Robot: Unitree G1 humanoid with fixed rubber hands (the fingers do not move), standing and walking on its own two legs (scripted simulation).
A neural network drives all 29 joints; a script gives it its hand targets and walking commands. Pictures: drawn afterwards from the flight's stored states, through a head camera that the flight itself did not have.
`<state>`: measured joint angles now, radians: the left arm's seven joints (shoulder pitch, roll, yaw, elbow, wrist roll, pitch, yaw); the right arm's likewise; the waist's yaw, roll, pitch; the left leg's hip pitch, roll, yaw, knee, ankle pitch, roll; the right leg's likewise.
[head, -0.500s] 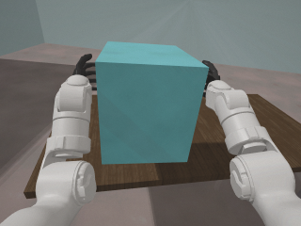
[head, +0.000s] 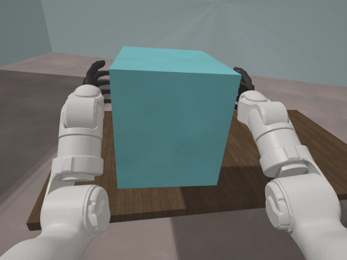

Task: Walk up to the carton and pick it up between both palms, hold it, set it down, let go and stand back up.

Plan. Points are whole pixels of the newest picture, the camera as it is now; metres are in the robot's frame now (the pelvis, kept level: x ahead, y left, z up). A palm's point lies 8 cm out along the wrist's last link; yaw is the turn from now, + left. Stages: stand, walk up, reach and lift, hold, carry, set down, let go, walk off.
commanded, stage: hold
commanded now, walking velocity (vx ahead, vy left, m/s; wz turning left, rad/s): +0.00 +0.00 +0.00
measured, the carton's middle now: (165, 109) +0.48 +0.02 +0.21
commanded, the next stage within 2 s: none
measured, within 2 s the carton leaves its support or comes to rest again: neither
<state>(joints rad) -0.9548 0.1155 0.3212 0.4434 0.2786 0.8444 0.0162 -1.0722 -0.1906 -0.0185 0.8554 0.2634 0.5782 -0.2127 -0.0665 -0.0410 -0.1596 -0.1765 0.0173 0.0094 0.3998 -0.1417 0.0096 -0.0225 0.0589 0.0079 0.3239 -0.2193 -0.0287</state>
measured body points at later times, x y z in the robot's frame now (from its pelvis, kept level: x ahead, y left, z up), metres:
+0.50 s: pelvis +0.00 +0.00 +0.00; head -0.10 +0.03 +0.44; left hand +0.38 +0.18 +0.29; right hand +0.38 -0.15 +0.29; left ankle +0.05 +0.11 -0.74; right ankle -0.02 -0.10 -0.74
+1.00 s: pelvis +0.00 +0.00 +0.00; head -0.10 +0.03 +0.44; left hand +0.38 +0.18 +0.30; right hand +0.38 -0.15 +0.30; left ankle +0.05 +0.11 -0.74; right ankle -0.02 -0.10 -0.74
